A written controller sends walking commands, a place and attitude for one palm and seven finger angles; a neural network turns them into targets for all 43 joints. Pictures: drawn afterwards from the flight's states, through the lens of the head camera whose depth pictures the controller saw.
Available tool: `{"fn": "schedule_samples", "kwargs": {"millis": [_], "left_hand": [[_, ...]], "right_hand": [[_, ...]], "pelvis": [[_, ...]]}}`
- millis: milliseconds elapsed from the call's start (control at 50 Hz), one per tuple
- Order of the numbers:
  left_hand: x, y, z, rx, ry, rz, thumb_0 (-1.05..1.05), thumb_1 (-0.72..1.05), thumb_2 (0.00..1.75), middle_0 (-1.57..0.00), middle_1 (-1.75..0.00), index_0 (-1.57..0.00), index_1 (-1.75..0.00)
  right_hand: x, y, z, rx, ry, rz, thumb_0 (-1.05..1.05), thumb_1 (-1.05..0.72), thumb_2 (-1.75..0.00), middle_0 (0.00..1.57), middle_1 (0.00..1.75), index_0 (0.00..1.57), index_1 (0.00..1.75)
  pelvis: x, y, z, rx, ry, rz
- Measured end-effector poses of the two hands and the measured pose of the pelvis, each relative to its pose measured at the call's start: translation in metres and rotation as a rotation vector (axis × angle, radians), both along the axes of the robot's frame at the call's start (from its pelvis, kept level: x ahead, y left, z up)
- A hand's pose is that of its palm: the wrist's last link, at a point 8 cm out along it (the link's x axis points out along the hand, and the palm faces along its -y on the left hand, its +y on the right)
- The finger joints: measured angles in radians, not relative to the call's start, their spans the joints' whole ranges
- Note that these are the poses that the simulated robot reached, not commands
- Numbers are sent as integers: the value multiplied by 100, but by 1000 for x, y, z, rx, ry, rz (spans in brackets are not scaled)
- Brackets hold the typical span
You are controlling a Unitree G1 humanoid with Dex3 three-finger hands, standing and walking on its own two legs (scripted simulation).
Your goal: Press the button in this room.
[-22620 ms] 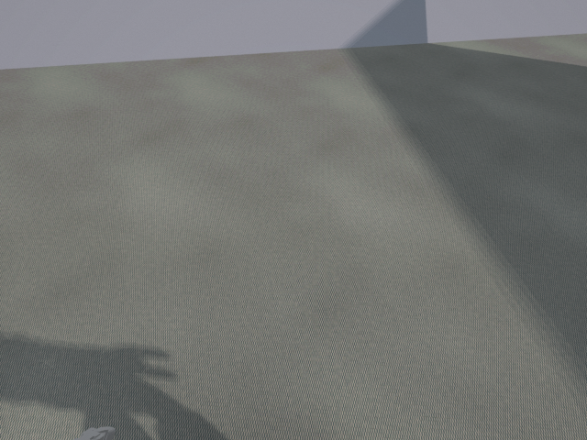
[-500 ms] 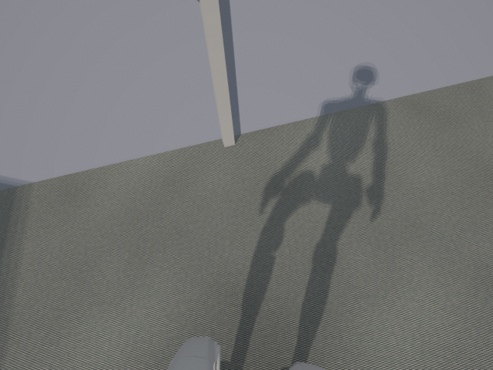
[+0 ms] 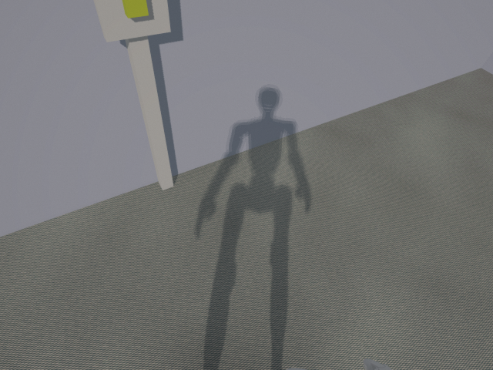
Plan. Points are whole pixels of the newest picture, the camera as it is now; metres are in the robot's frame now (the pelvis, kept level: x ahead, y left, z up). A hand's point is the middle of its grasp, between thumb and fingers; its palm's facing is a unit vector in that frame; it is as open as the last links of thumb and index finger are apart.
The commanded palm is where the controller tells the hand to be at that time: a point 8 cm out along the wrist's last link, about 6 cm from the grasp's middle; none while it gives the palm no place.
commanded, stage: walk to a spot facing it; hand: left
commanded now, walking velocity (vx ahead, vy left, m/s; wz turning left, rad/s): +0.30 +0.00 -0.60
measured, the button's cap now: (134, 3) +0.95 +0.42 +0.12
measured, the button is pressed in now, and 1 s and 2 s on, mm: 0 0 0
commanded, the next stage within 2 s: none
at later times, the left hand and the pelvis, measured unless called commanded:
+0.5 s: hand (221, 252) +0.39 +0.09 -0.18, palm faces -0.36 -0.92 -0.17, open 7.4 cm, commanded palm none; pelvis +0.20 -0.04 -0.02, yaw -18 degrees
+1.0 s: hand (211, 191) +0.55 +0.14 -0.17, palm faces -0.48 -0.85 -0.20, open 7.4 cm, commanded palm none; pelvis +0.40 -0.02 +0.00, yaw -35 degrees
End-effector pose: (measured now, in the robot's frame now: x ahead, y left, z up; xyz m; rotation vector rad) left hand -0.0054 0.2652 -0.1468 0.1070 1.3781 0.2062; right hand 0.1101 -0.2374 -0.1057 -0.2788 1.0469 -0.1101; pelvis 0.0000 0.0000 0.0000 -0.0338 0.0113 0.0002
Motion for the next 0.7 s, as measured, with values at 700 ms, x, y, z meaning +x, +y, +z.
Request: {"fn": "schedule_samples", "kwargs": {"millis": [700], "left_hand": [[429,-79,5,10,-118,-482,0,92,90,-21,-30,-21,-30]], "right_hand": [[195,-56,-20,72,-15,-445,0,-91,-90,20,30,19,30]], "pelvis": [[287,-33,-7,15,-6,-406]]}}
